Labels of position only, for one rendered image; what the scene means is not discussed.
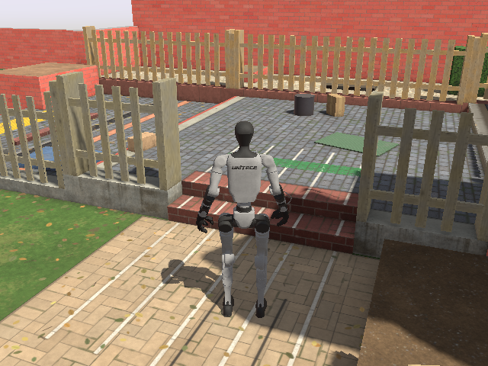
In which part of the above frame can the robot right forearm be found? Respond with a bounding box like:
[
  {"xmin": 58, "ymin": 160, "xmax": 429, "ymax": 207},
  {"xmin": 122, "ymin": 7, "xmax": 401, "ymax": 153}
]
[{"xmin": 274, "ymin": 184, "xmax": 287, "ymax": 212}]

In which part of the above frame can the left robot upper arm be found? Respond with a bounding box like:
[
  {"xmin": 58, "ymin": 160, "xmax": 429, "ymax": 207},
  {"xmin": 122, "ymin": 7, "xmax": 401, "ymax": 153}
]
[{"xmin": 207, "ymin": 154, "xmax": 229, "ymax": 197}]

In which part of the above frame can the right robot upper arm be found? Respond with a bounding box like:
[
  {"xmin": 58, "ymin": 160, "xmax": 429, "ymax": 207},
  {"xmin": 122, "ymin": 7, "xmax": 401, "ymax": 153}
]
[{"xmin": 260, "ymin": 154, "xmax": 281, "ymax": 196}]

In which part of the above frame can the robot left hand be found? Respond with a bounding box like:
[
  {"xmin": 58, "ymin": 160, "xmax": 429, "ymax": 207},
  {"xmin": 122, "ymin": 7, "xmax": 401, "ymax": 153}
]
[{"xmin": 196, "ymin": 214, "xmax": 214, "ymax": 233}]

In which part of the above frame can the left robot thigh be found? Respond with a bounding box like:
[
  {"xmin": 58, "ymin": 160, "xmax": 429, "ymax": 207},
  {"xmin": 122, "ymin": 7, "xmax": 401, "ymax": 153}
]
[{"xmin": 218, "ymin": 213, "xmax": 235, "ymax": 267}]

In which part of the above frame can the robot left forearm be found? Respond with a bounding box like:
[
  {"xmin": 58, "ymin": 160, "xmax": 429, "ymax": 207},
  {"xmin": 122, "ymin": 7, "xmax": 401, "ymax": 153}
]
[{"xmin": 198, "ymin": 185, "xmax": 215, "ymax": 217}]

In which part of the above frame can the robot left shin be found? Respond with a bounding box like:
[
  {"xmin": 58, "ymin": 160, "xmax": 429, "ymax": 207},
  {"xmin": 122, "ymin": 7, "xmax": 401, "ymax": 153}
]
[{"xmin": 222, "ymin": 253, "xmax": 233, "ymax": 305}]

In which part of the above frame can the robot right hand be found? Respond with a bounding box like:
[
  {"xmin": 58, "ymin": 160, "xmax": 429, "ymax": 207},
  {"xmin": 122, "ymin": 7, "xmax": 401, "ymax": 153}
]
[{"xmin": 271, "ymin": 210, "xmax": 289, "ymax": 226}]

